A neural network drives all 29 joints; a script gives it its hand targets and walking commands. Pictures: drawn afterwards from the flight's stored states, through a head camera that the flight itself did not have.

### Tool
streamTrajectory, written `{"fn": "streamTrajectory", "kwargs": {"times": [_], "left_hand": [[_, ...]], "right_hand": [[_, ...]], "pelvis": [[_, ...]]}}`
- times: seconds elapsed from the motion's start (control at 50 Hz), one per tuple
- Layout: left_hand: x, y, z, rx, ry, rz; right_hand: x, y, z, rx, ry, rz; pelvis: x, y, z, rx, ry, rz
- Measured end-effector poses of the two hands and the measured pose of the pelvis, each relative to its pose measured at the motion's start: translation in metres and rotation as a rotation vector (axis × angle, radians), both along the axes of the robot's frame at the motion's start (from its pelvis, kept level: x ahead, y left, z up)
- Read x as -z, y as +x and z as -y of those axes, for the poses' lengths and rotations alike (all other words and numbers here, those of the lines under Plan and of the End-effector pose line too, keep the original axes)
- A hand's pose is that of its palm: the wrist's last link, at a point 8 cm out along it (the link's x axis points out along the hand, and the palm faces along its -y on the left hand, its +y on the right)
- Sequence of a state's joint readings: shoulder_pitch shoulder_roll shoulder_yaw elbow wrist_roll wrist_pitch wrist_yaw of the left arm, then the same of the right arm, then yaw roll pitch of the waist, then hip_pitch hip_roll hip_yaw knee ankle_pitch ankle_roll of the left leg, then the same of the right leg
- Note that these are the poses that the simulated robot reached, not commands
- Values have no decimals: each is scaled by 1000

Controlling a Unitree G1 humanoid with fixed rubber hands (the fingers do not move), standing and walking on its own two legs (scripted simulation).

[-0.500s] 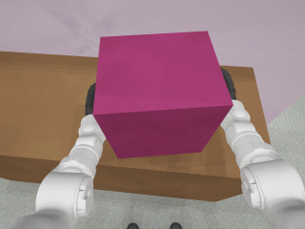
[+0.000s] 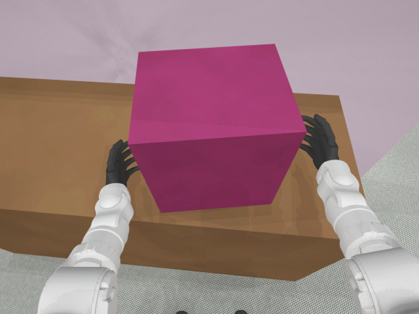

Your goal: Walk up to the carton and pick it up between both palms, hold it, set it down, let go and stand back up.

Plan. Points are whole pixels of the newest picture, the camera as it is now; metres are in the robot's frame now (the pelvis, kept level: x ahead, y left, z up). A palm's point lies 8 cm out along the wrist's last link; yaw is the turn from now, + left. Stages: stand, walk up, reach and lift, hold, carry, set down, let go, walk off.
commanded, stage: set down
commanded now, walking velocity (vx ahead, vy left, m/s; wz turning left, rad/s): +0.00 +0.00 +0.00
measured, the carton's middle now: (212, 136) +0.47 +0.01 +0.03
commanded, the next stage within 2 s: none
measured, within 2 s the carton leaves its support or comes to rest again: neither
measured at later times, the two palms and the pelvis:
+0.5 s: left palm (98, 209) +0.31 +0.22 +0.01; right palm (335, 193) +0.33 -0.21 +0.03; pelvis +0.00 +0.00 +0.01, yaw +0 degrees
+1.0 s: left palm (85, 257) +0.23 +0.23 +0.00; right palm (350, 244) +0.25 -0.22 +0.01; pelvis -0.01 +0.00 +0.01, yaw +0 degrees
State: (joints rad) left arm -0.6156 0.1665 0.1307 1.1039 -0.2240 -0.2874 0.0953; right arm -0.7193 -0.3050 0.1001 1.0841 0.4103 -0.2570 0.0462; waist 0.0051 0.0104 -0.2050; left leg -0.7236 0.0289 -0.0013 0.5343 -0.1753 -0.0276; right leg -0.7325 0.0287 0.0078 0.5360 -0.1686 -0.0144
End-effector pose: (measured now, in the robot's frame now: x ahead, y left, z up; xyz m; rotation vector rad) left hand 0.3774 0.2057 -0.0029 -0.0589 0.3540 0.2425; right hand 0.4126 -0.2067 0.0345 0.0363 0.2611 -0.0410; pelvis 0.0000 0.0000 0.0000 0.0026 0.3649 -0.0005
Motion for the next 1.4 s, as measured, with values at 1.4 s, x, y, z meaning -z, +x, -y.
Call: {"fn": "streamTrajectory", "kwargs": {"times": [1.4], "left_hand": [[12, -169, -24, -42, 43, -94]], "right_hand": [[38, -196, 21, -49, -65, -125]], "pelvis": [[-15, 0, -3, -2, -4, 331]]}}
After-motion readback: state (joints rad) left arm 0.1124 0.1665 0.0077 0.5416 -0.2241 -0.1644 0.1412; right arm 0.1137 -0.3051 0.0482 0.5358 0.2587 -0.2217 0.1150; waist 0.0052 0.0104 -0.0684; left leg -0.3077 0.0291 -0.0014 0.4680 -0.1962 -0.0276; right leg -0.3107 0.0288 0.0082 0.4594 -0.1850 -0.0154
